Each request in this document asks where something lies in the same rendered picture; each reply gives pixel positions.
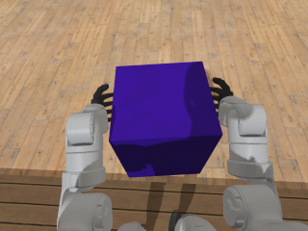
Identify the robot right shin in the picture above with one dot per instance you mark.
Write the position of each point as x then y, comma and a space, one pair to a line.
175, 228

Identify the robot left upper arm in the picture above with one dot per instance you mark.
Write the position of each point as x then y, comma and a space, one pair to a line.
92, 211

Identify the robot right forearm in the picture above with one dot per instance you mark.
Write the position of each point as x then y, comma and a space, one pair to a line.
247, 131

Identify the carton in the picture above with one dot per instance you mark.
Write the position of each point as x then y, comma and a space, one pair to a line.
164, 120

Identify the robot left forearm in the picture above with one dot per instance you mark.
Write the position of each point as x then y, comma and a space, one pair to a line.
83, 147

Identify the robot right hand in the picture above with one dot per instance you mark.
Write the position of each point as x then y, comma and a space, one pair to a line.
222, 92

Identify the right robot thigh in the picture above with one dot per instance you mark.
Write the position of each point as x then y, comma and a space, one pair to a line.
194, 223

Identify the robot right upper arm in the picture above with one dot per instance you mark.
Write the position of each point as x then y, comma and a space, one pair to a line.
255, 208

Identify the robot left hand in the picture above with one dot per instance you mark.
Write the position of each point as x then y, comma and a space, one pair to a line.
98, 98

